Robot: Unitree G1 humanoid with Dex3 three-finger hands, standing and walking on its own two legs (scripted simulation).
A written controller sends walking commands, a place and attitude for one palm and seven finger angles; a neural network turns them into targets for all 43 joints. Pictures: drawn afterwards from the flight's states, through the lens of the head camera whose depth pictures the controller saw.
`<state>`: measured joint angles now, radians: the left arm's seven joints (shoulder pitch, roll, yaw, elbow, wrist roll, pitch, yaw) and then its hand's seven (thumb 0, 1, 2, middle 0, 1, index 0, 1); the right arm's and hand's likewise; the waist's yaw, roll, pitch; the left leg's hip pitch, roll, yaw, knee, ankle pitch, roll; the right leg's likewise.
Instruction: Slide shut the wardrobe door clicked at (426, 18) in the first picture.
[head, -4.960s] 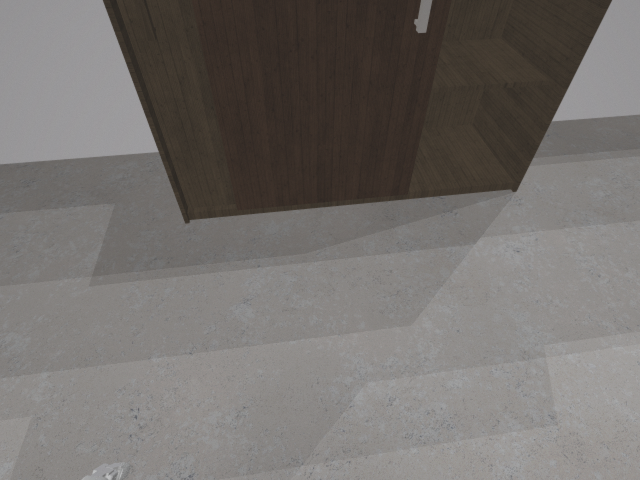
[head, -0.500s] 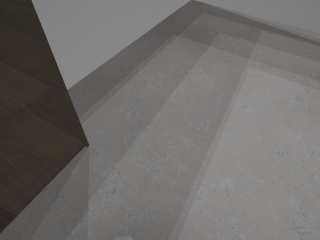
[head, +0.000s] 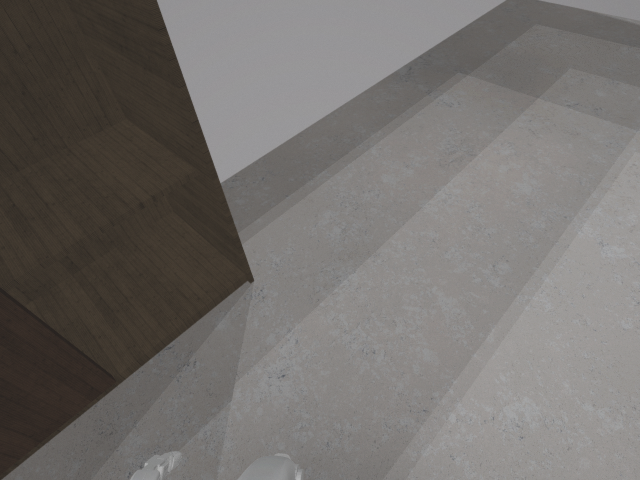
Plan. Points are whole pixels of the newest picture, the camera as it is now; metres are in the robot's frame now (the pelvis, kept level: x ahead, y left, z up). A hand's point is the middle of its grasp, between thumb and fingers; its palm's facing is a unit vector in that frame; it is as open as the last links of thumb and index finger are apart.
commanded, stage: turn to face it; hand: left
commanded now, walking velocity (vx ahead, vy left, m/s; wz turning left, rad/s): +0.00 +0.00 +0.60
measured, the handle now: out of the picture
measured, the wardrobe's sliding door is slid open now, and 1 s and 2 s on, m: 0.54 0.54 0.54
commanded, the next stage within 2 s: take the last steps up to it in 1.18 s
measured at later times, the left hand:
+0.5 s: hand out of the picture -0.04 +0.25 -0.17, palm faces +0.38 -0.88 -0.28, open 7.4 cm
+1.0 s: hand out of the picture -0.05 +0.17 -0.14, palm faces +0.60 -0.75 -0.27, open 7.4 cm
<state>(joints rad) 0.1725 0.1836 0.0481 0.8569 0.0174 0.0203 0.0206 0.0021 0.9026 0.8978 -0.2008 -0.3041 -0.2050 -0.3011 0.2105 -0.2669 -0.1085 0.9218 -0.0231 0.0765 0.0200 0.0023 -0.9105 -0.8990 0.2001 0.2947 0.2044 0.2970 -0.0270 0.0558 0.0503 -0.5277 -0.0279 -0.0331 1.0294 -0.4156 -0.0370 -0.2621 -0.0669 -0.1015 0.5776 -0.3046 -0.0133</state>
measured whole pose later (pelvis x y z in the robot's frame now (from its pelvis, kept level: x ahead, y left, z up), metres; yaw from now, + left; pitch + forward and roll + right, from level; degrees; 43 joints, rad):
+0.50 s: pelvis -0.01 +0.01 +0.00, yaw +20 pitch +0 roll +0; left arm 0.22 0.29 0.08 0.93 0.01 0.07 0.01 0.01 0.90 0.90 -0.20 -0.30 -0.20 -0.30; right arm 0.12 -0.23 -0.05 0.88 -0.02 0.03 0.01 0.00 -0.91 -0.90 0.20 0.29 0.21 0.30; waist 0.03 -0.04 0.09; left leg -0.27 0.01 0.03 0.55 -0.29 0.01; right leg -0.47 -0.12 -0.07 1.09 -0.46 0.09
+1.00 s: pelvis +0.00 -0.04 +0.01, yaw +38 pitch -1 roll +2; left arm 0.21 0.18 0.03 0.87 0.02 0.02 0.02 0.00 0.90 0.90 -0.20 -0.30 -0.21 -0.30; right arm 0.20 -0.26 -0.09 0.94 -0.02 0.09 0.03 0.00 -0.91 -0.90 0.20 0.29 0.20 0.30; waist -0.01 0.02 0.07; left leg -0.42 0.03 0.01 1.02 -0.41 -0.06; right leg -0.22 -0.12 -0.20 0.50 -0.25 -0.02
